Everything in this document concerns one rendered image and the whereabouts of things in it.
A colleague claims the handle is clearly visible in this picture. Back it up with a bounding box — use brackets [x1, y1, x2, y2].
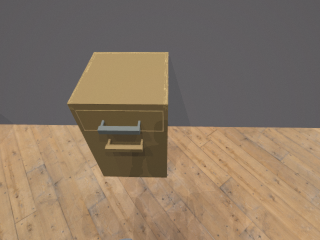
[97, 120, 141, 135]
[105, 144, 143, 153]

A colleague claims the drawer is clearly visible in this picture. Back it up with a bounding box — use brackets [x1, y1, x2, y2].
[76, 110, 163, 131]

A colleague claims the cabinet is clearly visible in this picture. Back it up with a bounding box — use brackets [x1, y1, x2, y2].
[67, 52, 169, 178]

